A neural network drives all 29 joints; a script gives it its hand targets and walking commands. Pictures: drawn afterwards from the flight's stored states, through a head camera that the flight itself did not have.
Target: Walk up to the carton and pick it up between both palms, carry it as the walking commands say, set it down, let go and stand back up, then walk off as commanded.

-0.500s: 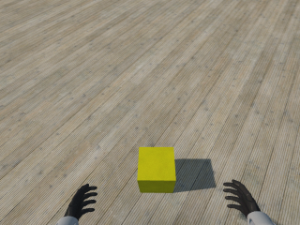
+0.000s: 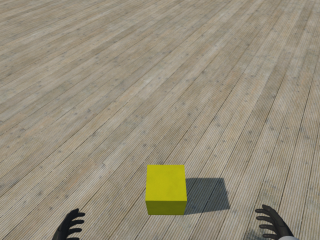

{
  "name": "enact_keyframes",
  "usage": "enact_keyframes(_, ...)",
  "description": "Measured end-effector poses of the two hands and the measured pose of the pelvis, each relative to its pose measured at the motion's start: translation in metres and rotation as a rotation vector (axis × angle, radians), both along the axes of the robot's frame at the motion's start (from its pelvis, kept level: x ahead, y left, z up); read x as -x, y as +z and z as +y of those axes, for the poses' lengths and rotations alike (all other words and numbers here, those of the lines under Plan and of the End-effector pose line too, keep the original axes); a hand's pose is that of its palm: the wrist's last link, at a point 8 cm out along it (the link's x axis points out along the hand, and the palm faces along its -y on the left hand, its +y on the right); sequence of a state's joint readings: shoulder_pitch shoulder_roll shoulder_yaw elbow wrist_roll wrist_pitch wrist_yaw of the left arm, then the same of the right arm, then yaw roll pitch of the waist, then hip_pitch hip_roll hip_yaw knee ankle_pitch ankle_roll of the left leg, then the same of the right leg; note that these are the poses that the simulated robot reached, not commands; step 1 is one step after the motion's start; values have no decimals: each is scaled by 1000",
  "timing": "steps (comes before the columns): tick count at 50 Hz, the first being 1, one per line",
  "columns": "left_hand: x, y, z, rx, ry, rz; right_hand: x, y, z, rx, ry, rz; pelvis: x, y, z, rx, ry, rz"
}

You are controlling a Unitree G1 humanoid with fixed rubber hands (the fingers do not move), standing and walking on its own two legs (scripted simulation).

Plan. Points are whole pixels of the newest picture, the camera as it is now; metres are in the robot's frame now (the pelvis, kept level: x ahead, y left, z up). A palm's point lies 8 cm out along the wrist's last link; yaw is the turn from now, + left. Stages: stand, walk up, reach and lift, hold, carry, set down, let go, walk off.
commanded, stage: stand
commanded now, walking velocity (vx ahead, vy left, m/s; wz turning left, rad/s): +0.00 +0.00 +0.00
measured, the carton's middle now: (165, 190) +0.48 +0.00 -0.65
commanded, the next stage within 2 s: walk off in 1.66 s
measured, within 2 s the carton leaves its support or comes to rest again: neither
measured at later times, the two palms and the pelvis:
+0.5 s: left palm out of the picture +0.12 +0.29 -0.09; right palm out of the picture +0.13 -0.29 -0.09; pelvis +0.01 +0.00 +0.00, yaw +0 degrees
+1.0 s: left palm out of the picture +0.09 +0.31 -0.09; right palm out of the picture +0.09 -0.30 -0.09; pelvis -0.01 +0.00 +0.01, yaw +0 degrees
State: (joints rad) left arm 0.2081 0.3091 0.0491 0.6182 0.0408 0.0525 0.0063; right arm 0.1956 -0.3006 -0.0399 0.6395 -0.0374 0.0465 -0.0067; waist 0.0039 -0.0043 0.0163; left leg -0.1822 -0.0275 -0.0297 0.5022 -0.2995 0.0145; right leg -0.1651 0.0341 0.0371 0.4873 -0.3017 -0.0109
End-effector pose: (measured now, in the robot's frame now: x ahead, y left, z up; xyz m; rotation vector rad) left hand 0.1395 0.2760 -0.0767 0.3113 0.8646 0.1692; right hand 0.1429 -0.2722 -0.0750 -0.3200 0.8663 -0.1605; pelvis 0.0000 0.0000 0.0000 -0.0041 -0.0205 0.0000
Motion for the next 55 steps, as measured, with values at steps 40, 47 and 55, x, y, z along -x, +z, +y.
enact_keyframes(40, 36, -16, 25, -48, 35, 179, 37, -14, -28, 61, -52, 174, -1, 8, 2, -3, 1, -12)
enact_keyframes(47, 47, -17, 28, -50, 42, 204, 48, -15, -30, 63, -58, 196, 4, 9, 2, -3, 1, -16)
enact_keyframes(55, 58, -18, 31, -52, 49, 227, 56, -16, -32, 63, -62, 216, 8, 10, 3, -3, 2, -19)
